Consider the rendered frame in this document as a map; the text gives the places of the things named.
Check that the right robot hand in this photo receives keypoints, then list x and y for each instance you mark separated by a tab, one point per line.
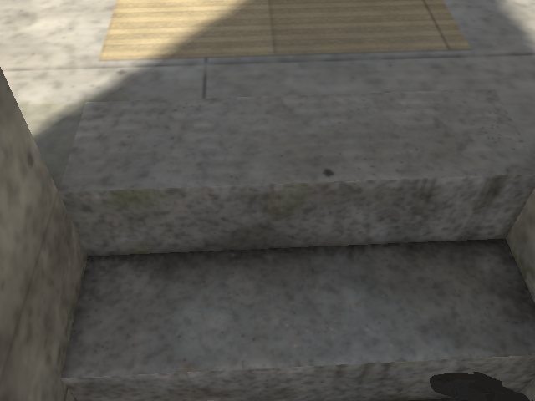
474	387

